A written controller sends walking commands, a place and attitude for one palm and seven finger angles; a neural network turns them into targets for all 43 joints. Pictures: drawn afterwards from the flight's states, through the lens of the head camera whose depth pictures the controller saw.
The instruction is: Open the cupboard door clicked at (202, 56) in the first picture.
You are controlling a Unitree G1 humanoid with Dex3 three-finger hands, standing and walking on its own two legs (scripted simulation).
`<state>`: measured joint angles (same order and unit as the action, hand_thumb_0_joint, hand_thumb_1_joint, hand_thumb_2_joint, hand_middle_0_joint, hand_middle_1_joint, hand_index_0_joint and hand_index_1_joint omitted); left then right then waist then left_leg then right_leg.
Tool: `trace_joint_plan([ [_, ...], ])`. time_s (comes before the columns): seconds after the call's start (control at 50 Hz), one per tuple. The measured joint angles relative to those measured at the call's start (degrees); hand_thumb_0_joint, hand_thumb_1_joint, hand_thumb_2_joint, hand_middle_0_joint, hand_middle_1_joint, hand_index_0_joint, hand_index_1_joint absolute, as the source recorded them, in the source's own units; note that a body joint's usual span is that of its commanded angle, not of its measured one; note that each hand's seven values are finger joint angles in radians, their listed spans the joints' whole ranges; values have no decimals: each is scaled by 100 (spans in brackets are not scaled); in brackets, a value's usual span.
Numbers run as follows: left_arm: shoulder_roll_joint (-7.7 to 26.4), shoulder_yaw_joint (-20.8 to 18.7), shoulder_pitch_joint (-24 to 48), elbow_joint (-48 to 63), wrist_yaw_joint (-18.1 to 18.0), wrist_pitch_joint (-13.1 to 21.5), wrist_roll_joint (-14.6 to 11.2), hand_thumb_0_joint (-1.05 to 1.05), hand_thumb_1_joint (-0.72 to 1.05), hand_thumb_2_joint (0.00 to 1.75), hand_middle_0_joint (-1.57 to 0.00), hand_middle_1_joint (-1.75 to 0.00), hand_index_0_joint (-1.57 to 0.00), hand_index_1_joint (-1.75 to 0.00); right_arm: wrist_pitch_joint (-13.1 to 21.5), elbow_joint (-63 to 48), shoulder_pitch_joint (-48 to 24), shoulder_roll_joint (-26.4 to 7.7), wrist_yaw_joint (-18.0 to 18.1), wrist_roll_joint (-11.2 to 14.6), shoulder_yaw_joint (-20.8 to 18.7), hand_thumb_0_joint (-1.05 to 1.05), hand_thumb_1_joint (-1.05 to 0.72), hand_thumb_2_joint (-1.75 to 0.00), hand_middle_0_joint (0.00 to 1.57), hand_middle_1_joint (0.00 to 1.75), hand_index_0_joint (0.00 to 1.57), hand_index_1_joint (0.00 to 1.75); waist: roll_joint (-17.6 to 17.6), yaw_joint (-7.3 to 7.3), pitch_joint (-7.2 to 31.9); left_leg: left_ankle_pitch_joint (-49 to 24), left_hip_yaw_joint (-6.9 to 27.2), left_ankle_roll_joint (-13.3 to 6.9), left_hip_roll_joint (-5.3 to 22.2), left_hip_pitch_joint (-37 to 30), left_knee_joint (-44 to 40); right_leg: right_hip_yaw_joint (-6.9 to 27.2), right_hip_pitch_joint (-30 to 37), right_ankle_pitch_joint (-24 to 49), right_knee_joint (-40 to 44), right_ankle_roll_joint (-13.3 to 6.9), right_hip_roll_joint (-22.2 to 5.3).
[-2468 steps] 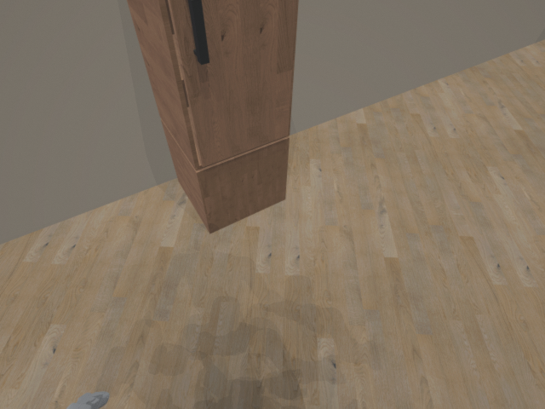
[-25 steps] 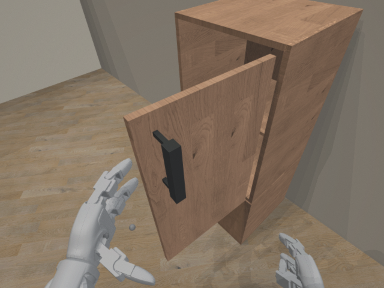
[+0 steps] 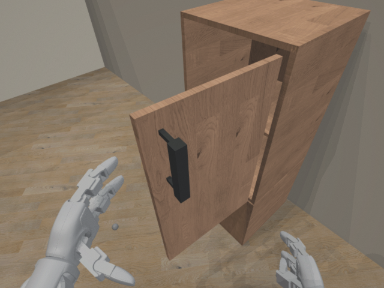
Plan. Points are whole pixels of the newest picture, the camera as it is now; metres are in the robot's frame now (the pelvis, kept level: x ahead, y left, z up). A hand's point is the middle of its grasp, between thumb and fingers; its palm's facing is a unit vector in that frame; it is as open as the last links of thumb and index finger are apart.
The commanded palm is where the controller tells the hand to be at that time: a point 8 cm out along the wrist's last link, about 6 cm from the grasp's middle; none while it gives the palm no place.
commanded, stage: draw the hand back to the body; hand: left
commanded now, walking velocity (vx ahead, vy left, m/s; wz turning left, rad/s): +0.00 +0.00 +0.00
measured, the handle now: (173, 166) +0.31 +0.07 +0.14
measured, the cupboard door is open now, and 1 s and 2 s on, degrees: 86 86 86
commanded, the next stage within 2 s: step back with the hand held close in 1.36 s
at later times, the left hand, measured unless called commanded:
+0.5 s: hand (72, 219) +0.18 +0.21 +0.15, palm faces +0.25 -0.92 -0.30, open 14.8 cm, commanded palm +0.14 +0.26 +0.17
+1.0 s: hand (45, 186) +0.23 +0.28 +0.16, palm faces +0.40 -0.83 -0.40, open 8.9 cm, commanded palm +0.18 +0.32 +0.19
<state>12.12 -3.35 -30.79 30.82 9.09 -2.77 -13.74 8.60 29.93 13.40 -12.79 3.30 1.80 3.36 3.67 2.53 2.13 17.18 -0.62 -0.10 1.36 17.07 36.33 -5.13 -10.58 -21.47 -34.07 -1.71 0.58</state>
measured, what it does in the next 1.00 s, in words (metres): stands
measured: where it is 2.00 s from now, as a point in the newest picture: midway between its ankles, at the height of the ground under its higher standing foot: outside the picture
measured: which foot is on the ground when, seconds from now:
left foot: down 0.00-1.00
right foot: down 0.00-1.00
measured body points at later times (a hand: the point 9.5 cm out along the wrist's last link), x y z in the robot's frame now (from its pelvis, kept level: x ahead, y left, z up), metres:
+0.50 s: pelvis +0.00 +0.01 +0.01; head -0.02 +0.00 +0.46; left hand +0.16 +0.26 +0.16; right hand +0.20 -0.20 -0.06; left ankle +0.03 +0.12 -0.73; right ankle -0.03 -0.10 -0.73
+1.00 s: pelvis +0.03 +0.02 +0.02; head +0.02 +0.01 +0.47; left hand +0.20 +0.32 +0.19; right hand +0.21 -0.21 -0.07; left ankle +0.03 +0.12 -0.73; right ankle -0.03 -0.10 -0.73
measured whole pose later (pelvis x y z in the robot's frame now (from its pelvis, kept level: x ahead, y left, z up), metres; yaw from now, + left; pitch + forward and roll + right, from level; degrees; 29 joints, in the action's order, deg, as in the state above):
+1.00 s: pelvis +0.03 +0.02 +0.02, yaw -3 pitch -3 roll +0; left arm 19.8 -18.3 -27.3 23.5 -6.5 4.0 -4.1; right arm 3.2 35.3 10.4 -13.1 4.3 -0.2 1.2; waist 2.8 4.1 -1.9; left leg 14.1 -4.0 -1.7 0.0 7.1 24.6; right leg -1.8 -1.2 -16.4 -21.1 0.2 -0.5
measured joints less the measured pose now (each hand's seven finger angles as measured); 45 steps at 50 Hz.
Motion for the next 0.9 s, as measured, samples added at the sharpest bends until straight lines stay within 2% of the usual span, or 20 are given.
trace_joint_plan([
  [0.14, 91, -366, 9, -15, 237, -156, -236, -1, -50, 30, -15, -30, -15, -30, 70, 65, 7, -74, 27, 47, 6, 1, -90, -90, 21, 30, 20, 30, 7, 31, 14, -45, 3, -26, -18, -70, -98, -4, 99, 78, 154, 29, -10],
  [0.3, 199, -572, 60, -4, 372, -208, -328, -1, -47, 32, -15, -30, -15, -30, 166, 117, -43, -125, 50, 76, -18, 1, -90, -90, 21, 30, 20, 30, 0, 71, 6, -109, 0, -60, -56, -127, -191, -5, 163, 146, 254, 62, -43],
  [0.36, 367, -494, 15, 22, -277, 58, 262, -1, -42, 34, -16, -30, -16, -30, 126, 143, -112, -78, 149, -27, 0, 1, -90, -90, 21, 30, 20, 30, -1, 101, -85, -158, -28, -58, -24, -244, -306, 28, 287, 239, 426, 61, -7],
  [0.4, 391, -496, -54, 1, -698, 253, 548, -1, -37, 36, -16, -30, -16, -30, 69, 157, -165, -32, 174, -89, 8, 1, -90, -90, 21, 30, 20, 30, -13, 98, -171, -215, -55, -56, -4, -329, -425, 58, 374, 332, 581, 62, 15],
  [0.5, 390, -511, -97, -154, -1267, 531, 929, -1, -23, 42, -16, -30, -16, -30, -58, 242, -198, 14, 164, -195, -3, 1, -90, -90, 21, 30, 20, 30, -18, 135, -364, -351, -123, -85, -28, -542, -726, 122, 565, 494, 881, 89, -1],
  [0.66, 493, -727, 50, -405, -1510, 714, 1057, -1, 4, 54, -17, -30, -18, -30, -251, 510, -208, 44, 143, -247, -40, 1, -90, -90, 21, 30, 20, 30, -29, 155, -471, -419, -212, -136, -102, -808, -1031, 204, 785, 565, 1140, 148, -72],
  [0.9, 683, -1275, 202, -612, -1551, 712, 1000, 0, 45, 71, -19, -30, -19, -30, -476, 539, -264, -13, 102, -213, -181, 1, -90, -90, 21, 30, 20, 30, -71, 137, -414, -323, -331, -166, -135, -982, -1148, 323, 920, 515, 1260, 194, -110],
])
